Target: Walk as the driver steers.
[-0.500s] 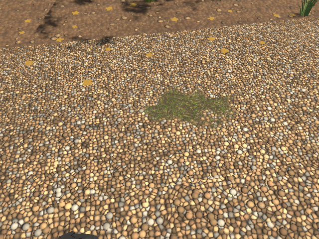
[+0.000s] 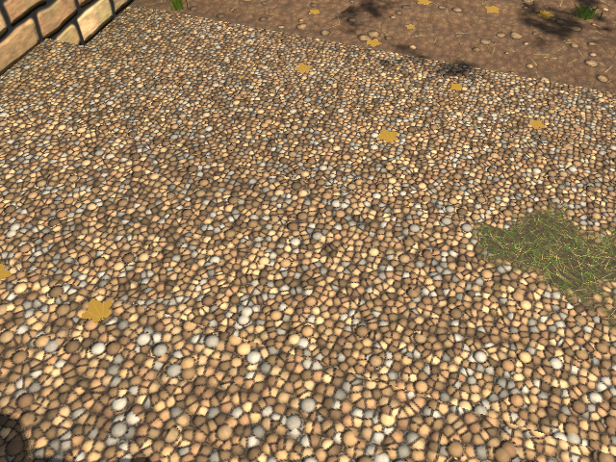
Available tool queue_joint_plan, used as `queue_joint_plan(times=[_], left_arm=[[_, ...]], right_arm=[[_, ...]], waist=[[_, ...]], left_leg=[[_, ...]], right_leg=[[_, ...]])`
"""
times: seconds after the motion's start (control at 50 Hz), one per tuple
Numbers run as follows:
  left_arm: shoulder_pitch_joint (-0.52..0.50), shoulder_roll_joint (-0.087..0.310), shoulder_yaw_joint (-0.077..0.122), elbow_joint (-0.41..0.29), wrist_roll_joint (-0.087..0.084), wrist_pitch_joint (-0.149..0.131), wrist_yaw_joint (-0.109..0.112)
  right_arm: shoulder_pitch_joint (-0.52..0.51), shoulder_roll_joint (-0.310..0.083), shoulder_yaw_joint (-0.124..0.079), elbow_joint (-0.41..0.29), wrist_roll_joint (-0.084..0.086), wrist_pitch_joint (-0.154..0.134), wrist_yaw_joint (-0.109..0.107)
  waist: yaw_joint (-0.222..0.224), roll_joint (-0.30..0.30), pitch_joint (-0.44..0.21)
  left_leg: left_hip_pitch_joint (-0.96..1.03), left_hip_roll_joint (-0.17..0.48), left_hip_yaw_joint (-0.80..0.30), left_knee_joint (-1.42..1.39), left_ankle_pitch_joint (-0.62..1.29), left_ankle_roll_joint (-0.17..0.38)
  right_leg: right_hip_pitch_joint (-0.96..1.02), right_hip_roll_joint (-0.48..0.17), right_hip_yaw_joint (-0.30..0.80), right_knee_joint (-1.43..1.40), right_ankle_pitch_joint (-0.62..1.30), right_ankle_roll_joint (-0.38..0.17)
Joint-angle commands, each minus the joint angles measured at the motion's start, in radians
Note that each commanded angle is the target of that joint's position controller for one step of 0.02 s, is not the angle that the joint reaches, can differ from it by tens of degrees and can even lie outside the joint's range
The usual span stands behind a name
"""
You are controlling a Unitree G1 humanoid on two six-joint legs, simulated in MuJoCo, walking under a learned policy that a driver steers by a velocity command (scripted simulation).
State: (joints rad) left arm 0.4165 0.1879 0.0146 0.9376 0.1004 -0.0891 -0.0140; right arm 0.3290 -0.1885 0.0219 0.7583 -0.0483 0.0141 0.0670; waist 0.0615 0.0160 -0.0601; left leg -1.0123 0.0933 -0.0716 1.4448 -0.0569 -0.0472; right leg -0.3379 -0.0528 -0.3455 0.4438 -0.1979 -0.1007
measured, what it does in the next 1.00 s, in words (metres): goes down, turning right: left foot, then right foot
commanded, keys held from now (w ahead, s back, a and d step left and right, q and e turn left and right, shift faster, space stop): w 0.24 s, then w+e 0.64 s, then w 0.10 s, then w+q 0.02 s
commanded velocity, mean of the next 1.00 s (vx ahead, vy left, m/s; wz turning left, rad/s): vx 0.40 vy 0.00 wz -0.23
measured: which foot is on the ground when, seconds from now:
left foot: up 0.00-0.34, down 0.36-0.94, up 0.96-1.00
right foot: down 0.00-0.34, up 0.36-0.88, down 0.90-1.00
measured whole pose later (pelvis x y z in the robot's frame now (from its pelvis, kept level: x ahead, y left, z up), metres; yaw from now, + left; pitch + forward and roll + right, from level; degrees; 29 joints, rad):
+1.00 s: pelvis +0.35 -0.03 -0.02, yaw -18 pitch +1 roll -2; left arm 0.15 0.21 0.06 0.93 0.05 -0.12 -0.03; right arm 0.52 -0.15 -0.03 1.09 -0.08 -0.10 0.08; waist -0.02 0.00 -0.03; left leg -0.13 0.14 0.04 1.14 -0.50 0.00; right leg -0.43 0.09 -0.08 0.65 -0.24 -0.09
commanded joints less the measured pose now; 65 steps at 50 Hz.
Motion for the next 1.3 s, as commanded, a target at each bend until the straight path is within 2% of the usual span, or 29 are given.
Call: queue_joint_plan(times=[0.02, 0.08, 0.24, 0.26, 0.3, 0.32, 0.34, 0.36, 0.38, 0.4, 0.44, 0.46, 0.5, 0.58, 0.76, 0.84, 0.9, 0.92, 0.94, 0.96, 0.98, 1.0, 1.02, 1.04, 1.06, 1.14, 1.18, 1.22, 1.3], left_arm=[[0.08, 0.11, 0.017, 0.012, -0.004, -0.008, -0.004], [0.106, 0.095, 0.015, 0.04, -0.003, -0.014, 0.014], [0.149, 0.077, 0.049, 0.031, -0.04, -0.034, 0.045], [0.162, 0.115, 0.062, 0.099, -0.137, 0.014, 0.035], [0.18, 0.097, 0.068, 0.101, -0.101, 0.042, 0.038], [0.054, 0.121, 0.069, 0.017, 0.0, 0.012, 0.005], [-0.046, 0.126, 0.072, -0.011, -0.029, -0.001, 0.004], [-0.025, 0.026, 0.041, -0.01, -0.047, -0.021, -0.002], [-0.003, -0.094, 0.013, -0.062, -0.091, -0.062, -0.008], [-0.084, -0.021, 0.034, -0.043, -0.101, -0.06, 0.006], [-0.006, 0.073, 0.073, 0.019, -0.058, -0.028, 0.007], [0.022, 0.037, 0.069, 0.035, -0.049, -0.015, -0.003], [0.055, -0.053, 0.046, 0.068, -0.048, -0.007, -0.047], [-0.136, 0.024, 0.042, 0.015, -0.052, 0.002, -0.077], [-0.456, 0.017, 0.013, -0.108, -0.066, 0.025, -0.074], [-0.504, 0.031, 0.018, -0.155, -0.067, 0.027, -0.062], [-0.281, 0.096, 0.054, -0.102, -0.078, 0.001, -0.039], [-0.043, 0.147, 0.084, -0.01, -0.066, -0.011, -0.017], [0.26, 0.219, 0.089, 0.076, -0.061, -0.012, 0.001], [0.468, 0.229, 0.102, 0.151, -0.03, -0.007, 0.005], [0.351, 0.257, 0.127, 0.15, -0.028, -0.03, 0.007], [0.122, 0.193, 0.112, 0.108, -0.059, -0.039, -0.002], [0.015, 0.075, 0.073, 0.088, -0.074, -0.037, -0.014], [-0.042, 0.005, 0.05, 0.082, -0.087, -0.037, -0.018], [-0.074, -0.013, 0.038, 0.067, -0.092, -0.034, -0.023], [-0.106, 0.016, 0.025, 0.032, -0.041, -0.062, -0.024], [-0.018, 0.05, 0.024, 0.069, -0.024, -0.056, -0.033], [0.005, 0.07, 0.022, 0.077, 0.026, -0.037, -0.033], [0.042, 0.1, 0.022, 0.11, 0.019, -0.035, -0.014]], right_arm=[[0.073, -0.034, 0.002, -0.012, -0.015, 0.016, 0.019], [0.031, 0.004, 0.009, -0.014, -0.006, 0.008, 0.011], [-0.068, -0.009, -0.025, -0.01, 0.023, -0.032, -0.007], [-0.3, 0.018, -0.032, -0.107, 0.033, -0.052, -0.04], [-0.174, 0.011, -0.037, -0.067, 0.034, -0.058, -0.055], [0.048, -0.122, -0.09, 0.04, 0.023, -0.068, -0.039], [0.156, -0.154, -0.122, 0.056, -0.014, -0.094, -0.051], [0.374, -0.203, -0.15, 0.133, -0.054, -0.111, -0.068], [0.553, -0.264, -0.158, 0.171, -0.043, -0.136, -0.061], [0.51, -0.191, -0.149, 0.222, -0.086, -0.137, -0.035], [0.199, -0.064, -0.115, 0.167, 0.005, -0.134, 0.001], [0.146, -0.009, -0.095, 0.164, 0.016, -0.13, 0.0], [0.077, 0.081, -0.068, 0.144, -0.033, -0.126, -0.007], [0.116, 0.048, -0.053, 0.187, -0.079, -0.144, -0.026], [0.347, -0.03, -0.041, 0.335, -0.062, -0.139, -0.049], [0.39, -0.085, -0.068, 0.365, -0.046, -0.123, -0.07], [0.335, -0.145, -0.095, 0.355, -0.064, -0.116, -0.073], [0.349, -0.101, -0.074, 0.371, -0.091, -0.121, -0.041], [0.312, 0.003, -0.024, 0.282, -0.095, -0.142, 0.012], [0.08, -0.073, -0.056, 0.222, -0.009, -0.138, 0.053], [-0.065, -0.052, -0.06, 0.168, 0.006, -0.146, 0.044], [-0.1, -0.083, -0.075, 0.166, -0.011, -0.152, 0.012], [-0.022, -0.066, -0.078, 0.179, -0.039, -0.147, -0.016], [0.048, -0.01, -0.072, 0.197, -0.039, -0.13, -0.029], [0.112, 0.043, -0.063, 0.223, -0.036, -0.112, -0.031], [-0.06, 0.031, -0.06, 0.152, -0.026, -0.126, -0.02], [-0.131, 0.009, -0.061, 0.126, -0.03, -0.117, -0.006], [0.007, -0.021, -0.068, 0.165, -0.04, -0.122, 0.034], [-0.012, -0.11, -0.107, 0.111, -0.03, -0.126, 0.011]], waist=[[-0.008, -0.086, 0.076], [0.016, -0.066, 0.063], [0.072, -0.123, 0.1], [0.086, -0.116, 0.072], [0.037, -0.144, 0.044], [-0.055, -0.104, 0.1], [-0.151, -0.056, 0.079], [-0.232, 0.106, -0.066], [-0.252, 0.201, -0.039], [-0.243, 0.101, 0.201], [-0.104, 0.084, 0.182], [-0.063, 0.093, 0.165], [-0.007, 0.053, 0.153], [-0.037, 0.064, 0.139], [-0.119, 0.059, 0.203], [-0.112, 0.108, 0.207], [0.007, 0.155, 0.119], [0.08, 0.109, -0.015], [0.148, -0.081, -0.26], [0.248, -0.026, -0.239], [0.219, 0.029, -0.008], [0.123, 0.026, 0.094], [0.03, -0.021, 0.08], [-0.039, -0.043, 0.117], [-0.085, -0.058, 0.141], [-0.077, -0.001, 0.111], [-0.063, -0.075, 0.081], [-0.101, -0.069, 0.085], [-0.11, -0.087, 0.126]], left_leg=[[-0.075, 0.02, 0.068, -0.203, -0.053, 0.038], [-0.023, 0.014, 0.067, -0.361, -0.07, 0.067], [0.268, -0.034, 0.115, -0.777, -0.152, 0.073], [0.485, -0.071, 0.164, -0.914, -0.159, 0.067], [0.711, -0.129, 0.227, -0.958, -0.241, 0.082], [0.803, -0.095, 0.165, -0.935, -0.119, 0.146], [1.031, -0.033, 0.072, -1.017, -0.142, 0.144], [1.356, 0.138, -0.12, -1.029, -0.02, 0.207], [1.516, 0.435, -0.596, -1.149, 0.021, 0.448], [1.393, 0.425, -0.585, -1.229, -0.231, 0.429], [1.14, 0.284, -0.229, -1.262, -0.316, 0.305], [1.026, 0.235, -0.111, -1.259, -0.191, 0.247], [0.819, 0.18, 0.061, -1.241, 0.078, 0.204], [0.745, 0.183, 0.168, -1.26, 0.112, 0.258], [1.105, 0.229, 0.276, -1.249, 0.396, 0.197], [1.223, 0.25, 0.333, -1.167, 0.728, 0.181], [1.029, 0.234, 0.398, -0.873, 1.044, 0.127], [0.674, 0.19, 0.374, -0.61, 0.81, 0.074], [0.262, 0.029, 0.27, -0.32, -0.035, 0.017], [0.118, -0.083, 0.133, -0.063, -0.57, 0.055], [0.005, -0.029, 0.013, -0.056, -0.534, 0.087], [0.145, 0.038, -0.011, -0.117, -0.419, 0.097], [0.314, 0.063, -0.009, -0.145, -0.368, 0.119], [0.414, 0.082, -0.002, -0.176, -0.328, 0.136], [0.482, 0.077, 0.004, -0.18, -0.301, 0.141], [0.531, 0.063, 0.047, -0.513, 0.003, 0.127], [0.57, 0.021, 0.079, -0.563, 0.106, 0.104], [0.576, 0.004, 0.06, -0.391, 0.176, 0.088], [0.51, -0.024, 0.081, -0.402, -0.057, 0.115]], right_leg=[[0.111, -0.336, 0.373, -0.344, -0.396, -0.137], [0.2, -0.364, 0.37, -0.355, -0.393, -0.136], [0.347, -0.37, 0.304, -0.376, -0.324, -0.127], [0.262, -0.256, 0.207, -0.229, -0.195, -0.05], [0.153, -0.219, 0.179, -0.129, -0.255, -0.045], [0.01, -0.314, 0.324, -0.227, -0.475, -0.079], [-0.151, -0.281, 0.32, -0.054, -0.413, -0.041], [-0.348, -0.157, 0.248, 0.329, -0.343, 0.027], [-0.696, 0.051, 0.362, 0.468, -0.403, 0.027], [-0.905, 0.06, 0.571, 0.582, -0.266, 0.003], [-0.767, 0.024, 0.52, 0.705, -0.053, -0.021], [-0.686, 0.029, 0.516, 0.721, 0.049, -0.034], [-0.536, 0.029, 0.502, 0.758, 0.28, -0.044], [-0.509, 0.01, 0.447, 0.589, 0.474, -0.027], [-0.554, -0.002, 0.336, 0.322, 0.335, -0.002], [-0.437, 0.057, 0.23, 0.249, 0.051, -0.018], [0.02, 0.15, 0.181, 0.224, 0.089, -0.047], [0.503, 0.134, 0.273, 0.308, 0.245, -0.124], [1.023, -0.126, 0.718, 0.168, 0.223, -0.292], [1.042, -0.245, 0.978, -0.049, 0.2, -0.291], [0.839, -0.229, 0.909, -0.083, 0.107, -0.228], [0.505, -0.193, 0.786, -0.116, 0.091, -0.212], [0.292, -0.168, 0.703, -0.15, 0.111, -0.223], [0.114, -0.151, 0.632, -0.193, 0.12, -0.208], [-0.019, -0.146, 0.59, -0.233, 0.129, -0.197], [-0.124, -0.094, 0.411, -0.274, 0.308, -0.156], [-0.078, -0.082, 0.344, -0.23, 0.463, -0.136], [-0.051, -0.1, 0.317, -0.129, 0.48, -0.107], [0.185, -0.171, 0.318, 0.004, 0.645, -0.106]])
Next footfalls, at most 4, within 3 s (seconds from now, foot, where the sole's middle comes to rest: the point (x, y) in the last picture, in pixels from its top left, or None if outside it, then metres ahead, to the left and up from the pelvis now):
0.36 left None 0.11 0.17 -0.77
0.90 right None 0.42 -0.13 -0.77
1.38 left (344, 399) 0.65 0.00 -0.77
1.74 right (434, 347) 0.90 -0.25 -0.96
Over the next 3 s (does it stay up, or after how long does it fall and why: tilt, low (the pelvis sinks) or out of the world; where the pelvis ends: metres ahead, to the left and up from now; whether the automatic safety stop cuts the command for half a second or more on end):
stays up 1.47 -0.26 -0.29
